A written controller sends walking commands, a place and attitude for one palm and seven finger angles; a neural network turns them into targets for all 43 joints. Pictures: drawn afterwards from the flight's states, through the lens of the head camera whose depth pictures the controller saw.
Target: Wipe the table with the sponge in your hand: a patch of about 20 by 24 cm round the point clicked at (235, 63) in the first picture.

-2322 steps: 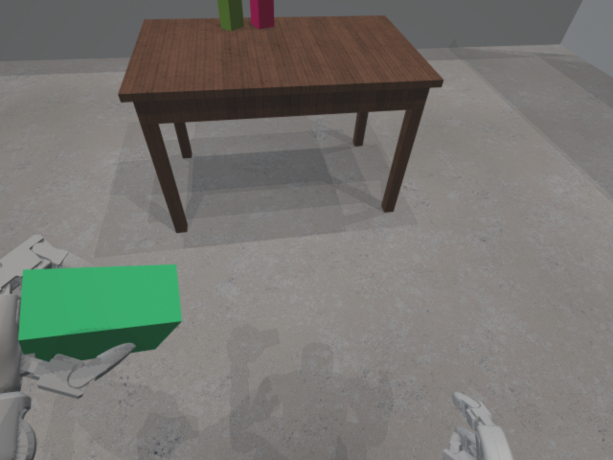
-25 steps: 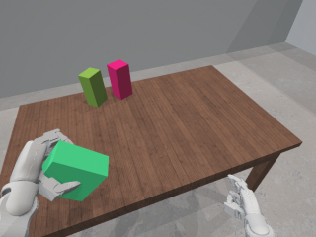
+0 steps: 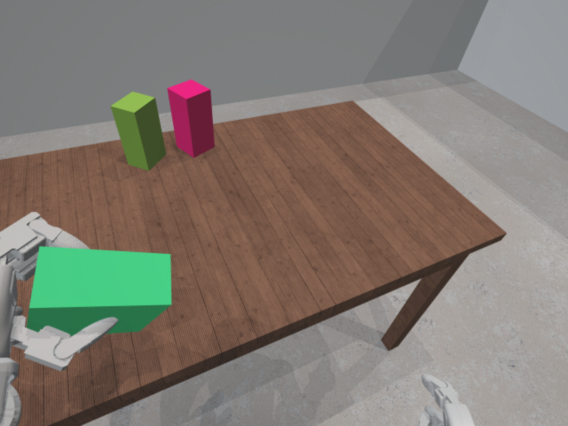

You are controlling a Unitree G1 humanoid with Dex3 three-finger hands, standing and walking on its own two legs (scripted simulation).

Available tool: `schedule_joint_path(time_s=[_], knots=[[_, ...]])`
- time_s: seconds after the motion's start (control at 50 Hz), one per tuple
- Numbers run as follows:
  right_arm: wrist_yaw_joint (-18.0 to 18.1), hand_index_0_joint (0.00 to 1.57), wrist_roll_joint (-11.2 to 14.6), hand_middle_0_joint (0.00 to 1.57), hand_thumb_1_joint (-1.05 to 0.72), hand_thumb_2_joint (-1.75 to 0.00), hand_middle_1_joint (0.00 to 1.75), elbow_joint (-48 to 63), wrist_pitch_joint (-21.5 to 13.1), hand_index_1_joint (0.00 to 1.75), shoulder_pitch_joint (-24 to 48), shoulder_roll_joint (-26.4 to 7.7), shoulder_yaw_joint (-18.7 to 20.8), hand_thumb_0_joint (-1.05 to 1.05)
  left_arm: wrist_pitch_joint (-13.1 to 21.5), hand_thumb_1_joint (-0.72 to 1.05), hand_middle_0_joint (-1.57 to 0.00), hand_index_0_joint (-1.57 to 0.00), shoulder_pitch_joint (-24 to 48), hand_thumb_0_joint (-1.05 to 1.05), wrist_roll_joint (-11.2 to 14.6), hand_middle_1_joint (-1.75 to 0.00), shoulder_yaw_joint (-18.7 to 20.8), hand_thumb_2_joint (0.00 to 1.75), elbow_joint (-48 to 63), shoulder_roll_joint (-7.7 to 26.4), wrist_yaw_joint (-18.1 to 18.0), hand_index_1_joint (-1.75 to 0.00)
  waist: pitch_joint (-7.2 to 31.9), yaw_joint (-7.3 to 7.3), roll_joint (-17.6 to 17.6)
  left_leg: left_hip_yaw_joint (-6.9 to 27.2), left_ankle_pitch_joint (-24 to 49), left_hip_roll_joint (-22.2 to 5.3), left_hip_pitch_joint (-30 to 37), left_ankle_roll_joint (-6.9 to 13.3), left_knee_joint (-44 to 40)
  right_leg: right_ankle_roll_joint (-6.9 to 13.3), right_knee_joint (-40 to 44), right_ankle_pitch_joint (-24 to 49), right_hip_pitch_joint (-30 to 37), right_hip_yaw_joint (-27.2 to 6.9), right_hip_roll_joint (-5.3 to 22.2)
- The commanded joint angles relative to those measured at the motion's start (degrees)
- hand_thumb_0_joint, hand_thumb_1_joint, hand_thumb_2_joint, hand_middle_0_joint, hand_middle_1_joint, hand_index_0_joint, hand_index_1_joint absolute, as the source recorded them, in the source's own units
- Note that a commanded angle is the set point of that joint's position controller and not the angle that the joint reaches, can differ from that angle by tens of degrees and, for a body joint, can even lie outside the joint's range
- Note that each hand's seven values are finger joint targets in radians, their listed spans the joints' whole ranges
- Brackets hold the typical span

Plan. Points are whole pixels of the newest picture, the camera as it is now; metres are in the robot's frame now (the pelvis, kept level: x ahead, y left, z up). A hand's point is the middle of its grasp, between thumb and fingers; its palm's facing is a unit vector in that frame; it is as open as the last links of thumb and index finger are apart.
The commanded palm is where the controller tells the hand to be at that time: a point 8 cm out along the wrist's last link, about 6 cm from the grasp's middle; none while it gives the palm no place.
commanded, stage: step back with the hand held close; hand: left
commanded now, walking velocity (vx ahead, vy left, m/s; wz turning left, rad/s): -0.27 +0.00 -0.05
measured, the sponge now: (117, 296) +0.23 +0.21 +0.12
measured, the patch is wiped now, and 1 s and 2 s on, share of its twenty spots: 0.95 0.95 0.95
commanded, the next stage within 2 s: stop stepping back and stand still in 0.92 s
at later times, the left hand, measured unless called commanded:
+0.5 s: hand out of the picture +0.13 +0.27 +0.18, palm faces +0.45 -0.81 -0.39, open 10.0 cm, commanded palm +0.08 +0.29 +0.19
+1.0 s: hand out of the picture +0.04 +0.26 +0.16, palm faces +0.30 -0.90 -0.33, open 10.0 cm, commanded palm -0.03 +0.29 +0.19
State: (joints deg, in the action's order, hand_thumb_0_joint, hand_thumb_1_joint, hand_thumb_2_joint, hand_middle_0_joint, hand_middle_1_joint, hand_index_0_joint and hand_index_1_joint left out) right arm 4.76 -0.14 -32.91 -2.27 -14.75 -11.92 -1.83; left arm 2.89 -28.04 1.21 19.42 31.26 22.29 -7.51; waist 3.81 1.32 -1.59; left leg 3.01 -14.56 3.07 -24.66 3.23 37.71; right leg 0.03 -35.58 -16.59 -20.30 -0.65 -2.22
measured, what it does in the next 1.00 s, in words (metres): walks backwards: right foot, then left foot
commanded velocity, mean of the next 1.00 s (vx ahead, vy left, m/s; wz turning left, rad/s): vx -0.38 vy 0.00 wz -0.08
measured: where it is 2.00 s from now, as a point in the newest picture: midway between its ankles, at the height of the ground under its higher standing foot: outside the picture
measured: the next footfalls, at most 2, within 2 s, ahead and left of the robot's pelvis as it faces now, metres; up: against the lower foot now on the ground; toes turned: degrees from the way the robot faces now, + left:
right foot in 0.62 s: -0.14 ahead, -0.14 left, +0.00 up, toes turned +3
left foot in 0.88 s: -0.11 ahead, +0.08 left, +0.00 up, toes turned -2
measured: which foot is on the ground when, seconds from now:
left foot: down 0.00-0.68, up 0.70-0.86, down 0.88-1.00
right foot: down 0.00-0.36, up 0.38-0.60, down 0.62-0.88, up 0.90-1.00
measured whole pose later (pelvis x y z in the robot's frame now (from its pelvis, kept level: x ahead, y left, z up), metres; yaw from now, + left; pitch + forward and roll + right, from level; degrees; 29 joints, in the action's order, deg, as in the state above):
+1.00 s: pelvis -0.21 +0.02 +0.00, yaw -5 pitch +0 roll -2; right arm 1.7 0.4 -33.5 -3.4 -8.6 -10.8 -0.7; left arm 6.1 -23.8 2.5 23.1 32.8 24.8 -6.7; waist -1.7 1.2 -6.4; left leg -3.3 -14.5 0.7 -22.1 4.3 36.4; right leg -0.2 -55.2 -27.3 -30.1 -5.0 -3.4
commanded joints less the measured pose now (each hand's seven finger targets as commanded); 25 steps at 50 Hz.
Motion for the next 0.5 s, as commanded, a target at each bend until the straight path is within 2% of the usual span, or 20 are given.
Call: schedule_joint_path(time_s=[0.0, 0.02, 0.04, 0.06, 0.08, 0.12, 0.16, 0.22, 0.24, 0.26, 0.28, 0.3, 0.32, 0.34, 0.36, 0.38, 0.4, 0.42, 0.44, 0.48], knots=[[-0.07, 0.2, -0.82, 0.2, -0.9, -0.9, 0.3, 9.17, -4.86, 0.3, 8.39, -10.09, 3.98, 0.0, 7.08, 0.1, -1.2, -1.2, 4.49, 0.0, -0.51, -1.6, 8.77, 1.3, 17.8, 10.97, -0.62, -1.6, 3.39, -2.39, 10.99, 17.22, -9.96, -12.65, -9.72, 4.33, -17.47, 0.28, 2.09, 4.55, 13.39, -2.04, -0.32], [-0.12, 0.2, -0.62, 0.2, -0.9, -0.9, 0.3, 8.94, -4.72, 0.3, 7.95, -10.0, 4.04, 0.0, 7.35, 0.1, -1.2, -1.2, 3.6, 0.0, -0.15, -1.6, 9.22, 1.3, 16.59, 10.78, -0.49, -1.6, 3.96, -2.3, 9.14, 15.92, -5.31, -11.62, -8.71, 3.69, -13.8, 1.03, 5.36, 11.29, 13.85, -2.78, 0.92], [-0.08, 0.2, -0.35, 0.2, -0.9, -0.9, 0.3, 8.28, -4.47, 0.3, 7.89, -9.63, 4.17, 0.0, 7.41, 0.1, -1.2, -1.2, 3.38, 0.0, 0.25, -1.6, 9.79, 1.3, 16.63, 11.82, -0.35, -1.6, 5.93, -1.63, 7.28, 13.87, -3.32, -10.25, -6.07, 2.25, -12.28, 1.8, 5.19, 14.62, 13.57, -3.42, 2.46], [-0.01, 0.2, -0.02, 0.2, -0.9, -0.9, 0.3, 8.45, -4.18, 0.3, 7.57, -8.82, 4.37, 0.0, 7.3, 0.1, -1.2, -1.2, 2.96, 0.0, 0.63, -1.6, 8.65, 1.3, 15.22, 10.16, -0.18, -1.6, 7.27, -1.53, 3.9, 11.2, -2.96, -9.22, -3.52, 1.08, -9.1, 2.46, 5.85, 14.99, 10.95, -4.21, 4.2], [0.05, 0.2, 0.25, 0.2, -0.9, -0.9, 0.3, 8.62, -3.91, 0.3, 7.7, -8.93, 4.63, 0.0, 7.27, 0.1, -1.2, -1.2, 3.24, 0.0, 0.95, -1.6, 7.87, 1.3, 14.26, 9.72, -0.15, -1.6, 7.05, -1.29, 1.64, 9.32, -4.86, -8.03, -1.11, -0.07, -6.03, 3.75, 7.58, 13.38, 6.55, -5.85, 6.28], [0.16, 0.2, 0.36, 0.2, -0.9, -0.9, 0.3, 8.71, -3.58, 0.3, 7.85, -8.79, 4.65, 0.0, 7.46, 0.1, -1.2, -1.2, 4.29, 0.0, 1.5, -1.6, 6.4, 1.3, 13.4, 8.84, -0.28, -1.6, 4.57, -0.54, 1.42, 6.71, -10.73, -6.12, 3.16, -1.41, -0.36, 5.75, 11.8, 5.83, -3.92, -8.85, 10.02], [0.38, 0.2, 0.37, 0.2, -0.9, -0.9, 0.3, 8.23, -3.38, 0.3, 7.6, -8.62, 4.49, 0.0, 7.43, 0.1, -1.2, -1.2, 5.04, 0.0, 1.74, -1.6, 5.2, 1.3, 12.07, 8.27, -0.52, -1.6, 3.22, 0.0, 2.05, 5.92, -10.99, -5.72, 6.57, -2.1, 3.72, 6.56, 13.97, 1.41, -10.2, -9.96, 11.72], [0.52, 0.2, 0.44, 0.2, -0.9, -0.9, 0.3, 9.08, -2.88, 0.3, 8.81, -8.49, 4.15, 0.0, 7.44, 0.1, -1.2, -1.2, 8.64, 0.0, 1.42, -1.6, 5.18, 1.3, 13.59, 9.79, -0.96, -1.6, 2.48, 0.06, -1.36, 5.2, -8.86, -5.57, 5.64, -2.4, 6.55, 6.73, 13.82, 5.12, -11.76, -10.07, 13.2], [0.62, 0.2, 0.51, 0.2, -0.9, -0.9, 0.3, 9.12, -2.63, 0.3, 9.28, -8.71, 4.22, 0.0, 7.4, 0.1, -1.2, -1.2, 9.69, 0.0, 1.47, -1.6, 6.19, 1.3, 14.89, 11.33, -1.11, -1.6, 2.77, 0.2, -0.65, 5.66, -7.91, -6.2, 5.82, -2.38, 4.78, 6.6, 12.31, 6.36, -11.28, -9.62, 12.95], [0.66, 0.2, 0.63, 0.2, -0.9, -0.9, 0.3, 9.78, -2.45, 0.3, 9.36, -8.6, 4.21, 0.0, 7.52, 0.1, -1.2, -1.2, 9.66, 0.0, 1.32, -1.6, 5.59, 1.3, 15.59, 10.38, -1.01, -1.6, 2.8, 0.03, 0.31, 6.58, -8.65, -6.96, 4.87, -1.86, 1.71, 5.73, 10.25, 5.86, -10.48, -7.8, 11.47], [0.74, 0.2, 0.5, 0.2, -0.9, -0.9, 0.3, 10.48, -2.48, 0.3, 9.86, -8.99, 4.2, 0.0, 7.63, 0.1, -1.2, -1.2, 9.63, 0.0, 1.07, -1.6, 6.47, 1.3, 16.79, 11.2, -1.11, -1.6, 2.6, -0.32, 2.8, 7.94, -9.62, -8.04, 2.98, -1.17, -2.96, 4.22, 7.57, 4.98, -9.15, -5.61, 8.75], [0.73, 0.2, 0.34, 0.2, -0.9, -0.9, 0.3, 10.82, -2.62, 0.3, 10.32, -9.38, 4.23, 0.0, 7.57, 0.1, -1.2, -1.2, 9.04, 0.0, 0.9, -1.6, 6.99, 1.3, 17.52, 11.1, -1.13, -1.6, 2.41, -0.66, 7.64, 10.44, -13.03, -9.48, -0.01, -0.18, -8.52, 2.72, 4.0, 2.33, -6.88, -3.36, 5.23], [0.57, 0.2, 0.14, 0.2, -0.9, -0.9, 0.3, 11.0, -3.1, 0.3, 10.96, -10.0, 4.54, 0.0, 7.86, 0.1, -1.2, -1.2, 10.04, 0.0, 0.08, -1.6, 7.58, 1.3, 19.27, 10.94, -1.09, -1.6, 2.71, -0.98, 14.03, 15.03, -19.93, -12.58, -4.86, 1.58, -15.27, 1.1, -2.23, -0.53, -2.19, -1.12, 1.0], [0.4, 0.2, -0.31, 0.2, -0.9, -0.9, 0.3, 10.65, -3.65, 0.3, 11.22, -10.58, 4.86, 0.0, 8.17, 0.1, -1.2, -1.2, 10.91, 0.0, -0.91, -1.6, 9.38, 1.3, 20.81, 12.48, -1.16, -1.6, 3.41, -0.82, 22.38, 22.06, -27.79, -17.36, -9.62, 4.0, -24.56, -0.48, -14.3, -4.17, 3.31, -0.17, -2.83], [-0.01, 0.2, -1.4, 0.2, -0.9, -0.9, 0.3, 9.71, -4.03, 0.3, 10.23, -9.64, 5.03, 0.0, 8.21, 0.1, -1.2, -1.2, 10.88, 0.0, -1.94, -1.6, 9.49, 1.3, 19.99, 11.39, -0.95, -1.6, 4.03, -0.76, 22.35, 23.88, -30.98, -19.68, -13.78, 5.51, -28.26, -1.15, -25.19, -6.26, 6.39, -1.54, -4.23], [-0.39, 0.2, -1.85, 0.2, -0.9, -0.9, 0.3, 9.31, -4.35, 0.3, 10.4, -9.16, 5.01, 0.0, 8.14, 0.1, -1.2, -1.2, 12.3, 0.0, -2.6, -1.6, 9.1, 1.3, 20.44, 11.33, -0.84, -1.6, 3.2, -0.88, 20.37, 23.58, -30.93, -20.32, -16.44, 6.38, -27.83, -1.44, -31.18, -5.92, 6.46, -2.9, -4.04], [-0.74, 0.2, -1.76, 0.2, -0.9, -0.9, 0.3, 8.7, -4.58, 0.3, 9.48, -8.52, 5.27, 0.0, 7.97, 0.1, -1.2, -1.2, 11.91, 0.0, -2.31, -1.6, 9.62, 1.3, 19.93, 11.3, -0.74, -1.6, 3.62, -1.28, 16.38, 21.54, -25.54, -19.94, -13.3, 6.72, -24.66, -1.34, -31.08, -6.16, 3.77, -3.8, -3.21], [-1.08, 0.2, -1.51, 0.2, -0.9, -0.9, 0.3, 8.4, -4.85, 0.3, 9.36, -8.32, 5.32, 0.0, 7.62, 0.1, -1.2, -1.2, 11.85, 0.0, -1.79, -1.6, 8.34, 1.3, 19.97, 9.6, -0.58, -1.6, 3.48, -1.77, 13.6, 18.46, -21.57, -18.73, -9.02, 6.19, -22.73, -1.38, -27.72, -6.8, 1.34, -3.16, -3.01], [-1.14, 0.2, -0.92, 0.2, -0.9, -0.9, 0.3, 8.47, -5.16, 0.3, 8.85, -8.31, 5.47, 0.0, 7.21, 0.1, -1.2, -1.2, 10.82, 0.0, -1.21, -1.6, 8.39, 1.3, 20.61, 9.72, -0.69, -1.6, 5.54, -1.9, 11.23, 16.46, -18.3, -17.39, -1.49, 5.02, -21.77, -1.51, -23.79, -8.5, -0.93, -1.71, -2.87], [-1.39, 0.2, -0.65, 0.2, -0.9, -0.9, 0.3, 7.57, -5.51, 0.3, 8.04, -7.6, 4.75, 0.0, 6.86, 0.1, -1.2, -1.2, 8.24, 0.0, -0.69, -1.6, 6.18, 1.3, 18.41, 6.9, -0.55, -1.6, 5.45, -1.52, 11.4, 15.37, -17.1, -16.03, 4.02, 3.72, -21.83, -1.06, -14.76, -8.81, -2.71, -1.05, -3.09]])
